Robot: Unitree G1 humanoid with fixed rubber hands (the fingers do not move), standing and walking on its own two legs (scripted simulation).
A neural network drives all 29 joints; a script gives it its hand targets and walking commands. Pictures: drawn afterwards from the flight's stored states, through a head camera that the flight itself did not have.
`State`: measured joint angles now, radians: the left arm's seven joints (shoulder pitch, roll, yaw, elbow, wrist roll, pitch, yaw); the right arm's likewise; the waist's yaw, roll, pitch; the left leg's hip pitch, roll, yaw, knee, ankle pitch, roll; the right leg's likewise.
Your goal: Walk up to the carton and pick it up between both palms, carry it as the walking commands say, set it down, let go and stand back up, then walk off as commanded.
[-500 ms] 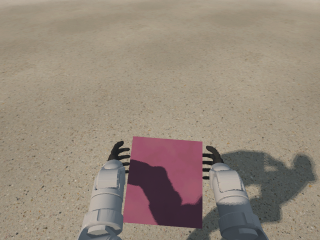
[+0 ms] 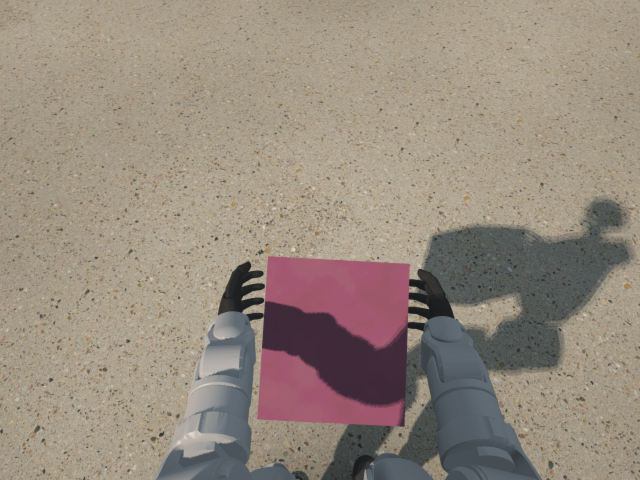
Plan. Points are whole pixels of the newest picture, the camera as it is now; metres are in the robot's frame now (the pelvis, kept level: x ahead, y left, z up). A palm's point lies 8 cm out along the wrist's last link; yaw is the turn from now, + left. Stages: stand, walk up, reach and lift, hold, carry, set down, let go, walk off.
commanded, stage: set down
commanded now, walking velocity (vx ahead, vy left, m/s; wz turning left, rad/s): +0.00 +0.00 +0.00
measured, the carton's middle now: (331, 327) +0.34 +0.00 -0.16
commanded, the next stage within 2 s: none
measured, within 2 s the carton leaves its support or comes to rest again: neither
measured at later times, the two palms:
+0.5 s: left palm (254, 337) +0.32 +0.13 -0.15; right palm (424, 340) +0.32 -0.15 -0.15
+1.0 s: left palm (269, 335) +0.35 +0.12 -0.23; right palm (417, 340) +0.35 -0.16 -0.24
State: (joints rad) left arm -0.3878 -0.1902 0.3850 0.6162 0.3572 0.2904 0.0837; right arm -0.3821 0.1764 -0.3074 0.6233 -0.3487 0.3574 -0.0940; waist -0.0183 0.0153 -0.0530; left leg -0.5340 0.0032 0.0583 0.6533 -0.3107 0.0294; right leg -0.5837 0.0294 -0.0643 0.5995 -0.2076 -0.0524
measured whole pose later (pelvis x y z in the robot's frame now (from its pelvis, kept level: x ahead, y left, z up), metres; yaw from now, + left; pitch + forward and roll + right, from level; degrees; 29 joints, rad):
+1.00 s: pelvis -0.05 +0.00 -0.14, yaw +0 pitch +37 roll +0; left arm -0.67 -0.13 0.31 0.63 0.17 0.09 0.25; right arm -0.68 0.08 -0.31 0.66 -0.17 0.13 -0.19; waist -0.02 0.03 -0.10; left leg -1.51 0.00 0.05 1.34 -0.49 0.04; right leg -1.56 0.02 -0.06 1.27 -0.36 -0.05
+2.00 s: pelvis -0.07 -0.01 -0.29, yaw +0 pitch +47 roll +1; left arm -1.00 -0.02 0.36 0.74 0.09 0.19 0.28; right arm -1.06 -0.03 -0.30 0.84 -0.12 0.21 -0.22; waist -0.02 0.02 -0.10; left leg -2.07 -0.05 0.03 1.87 -0.61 0.02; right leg -2.15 0.05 -0.04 1.79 -0.45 -0.05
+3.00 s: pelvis -0.08 +0.00 -0.36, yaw +2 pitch +46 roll +1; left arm -1.34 0.11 0.41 0.86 0.10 0.22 0.14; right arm -1.39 -0.17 -0.38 0.92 -0.17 0.23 -0.06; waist -0.02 0.02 0.12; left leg -2.28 -0.07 0.05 2.11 -0.64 0.02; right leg -2.37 0.03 -0.04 2.04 -0.48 -0.05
